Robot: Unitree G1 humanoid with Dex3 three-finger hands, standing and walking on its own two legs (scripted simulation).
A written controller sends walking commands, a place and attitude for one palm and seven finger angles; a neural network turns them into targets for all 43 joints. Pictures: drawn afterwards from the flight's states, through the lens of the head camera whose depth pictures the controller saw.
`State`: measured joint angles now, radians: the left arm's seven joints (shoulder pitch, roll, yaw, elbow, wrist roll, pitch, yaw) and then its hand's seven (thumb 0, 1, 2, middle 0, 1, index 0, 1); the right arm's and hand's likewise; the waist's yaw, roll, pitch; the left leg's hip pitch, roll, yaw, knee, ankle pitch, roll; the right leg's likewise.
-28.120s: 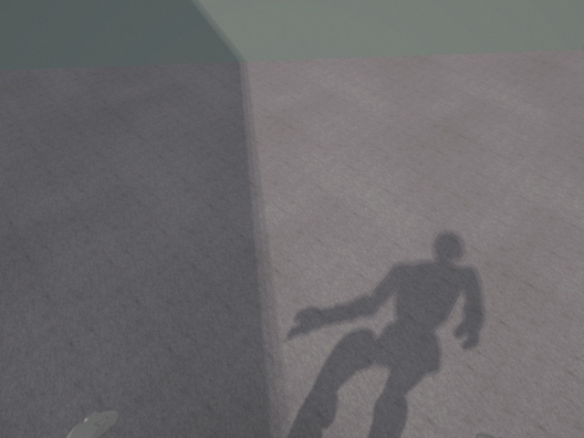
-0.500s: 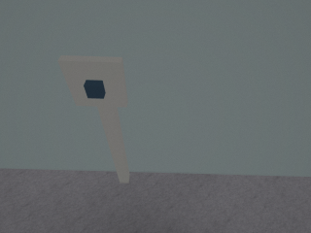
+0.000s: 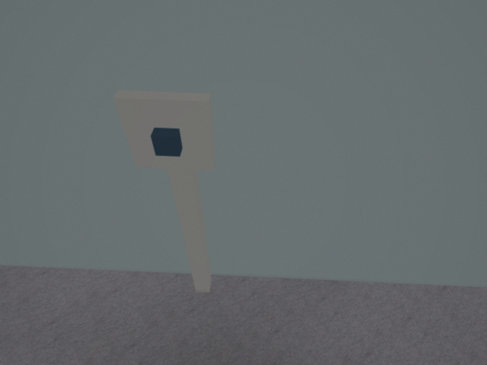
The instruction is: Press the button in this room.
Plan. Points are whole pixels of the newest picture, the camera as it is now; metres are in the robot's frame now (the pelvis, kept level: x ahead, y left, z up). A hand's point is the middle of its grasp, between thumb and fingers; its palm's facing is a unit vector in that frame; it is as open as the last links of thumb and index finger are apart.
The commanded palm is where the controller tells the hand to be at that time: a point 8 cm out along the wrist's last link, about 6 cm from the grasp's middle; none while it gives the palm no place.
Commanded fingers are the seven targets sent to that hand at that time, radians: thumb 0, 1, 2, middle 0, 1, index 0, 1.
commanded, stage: look again from close up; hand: left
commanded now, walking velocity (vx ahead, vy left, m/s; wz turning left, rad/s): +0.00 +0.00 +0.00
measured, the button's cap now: (167, 141) +0.52 +0.19 +0.09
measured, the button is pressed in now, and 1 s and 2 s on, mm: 0 0 0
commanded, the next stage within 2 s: raise the hand and make a fist in 0.32 s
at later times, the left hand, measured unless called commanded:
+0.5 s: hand out of the picture +0.05 +0.19 -0.14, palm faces +0.17 -0.96 -0.21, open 7.2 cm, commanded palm +0.10 +0.22 -0.06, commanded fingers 0.00 0.90 0.90 -0.34 -0.45 -0.34 -0.45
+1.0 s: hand (122, 350) +0.15 +0.19 -0.01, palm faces +0.18 -0.98 -0.08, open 4.3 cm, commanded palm +0.13 +0.23 -0.01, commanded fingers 0.00 0.90 0.90 -1.02 -1.20 -1.02 -1.20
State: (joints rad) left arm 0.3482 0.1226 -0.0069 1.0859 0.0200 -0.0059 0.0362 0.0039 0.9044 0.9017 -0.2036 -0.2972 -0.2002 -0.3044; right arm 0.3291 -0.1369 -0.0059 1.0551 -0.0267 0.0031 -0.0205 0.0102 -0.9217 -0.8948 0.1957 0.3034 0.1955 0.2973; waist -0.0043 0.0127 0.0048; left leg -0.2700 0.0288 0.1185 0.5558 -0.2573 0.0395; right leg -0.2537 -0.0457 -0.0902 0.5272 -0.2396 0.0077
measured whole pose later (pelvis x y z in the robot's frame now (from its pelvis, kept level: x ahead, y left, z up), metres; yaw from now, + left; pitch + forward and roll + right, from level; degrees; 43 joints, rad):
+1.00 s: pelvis +0.01 -0.03 -0.08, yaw +6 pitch +11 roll -3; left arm 0.61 0.24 0.17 -0.13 -0.28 -0.55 -0.28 0.02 0.90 0.90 -0.77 -0.91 -0.76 -0.92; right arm 0.16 -0.26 -0.05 0.50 0.01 -0.24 -0.02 0.01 -0.91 -0.90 0.19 0.30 0.20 0.30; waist 0.06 0.01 -0.11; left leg -0.82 0.04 -0.04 1.14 -0.51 0.00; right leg -0.74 0.01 -0.14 1.08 -0.53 -0.04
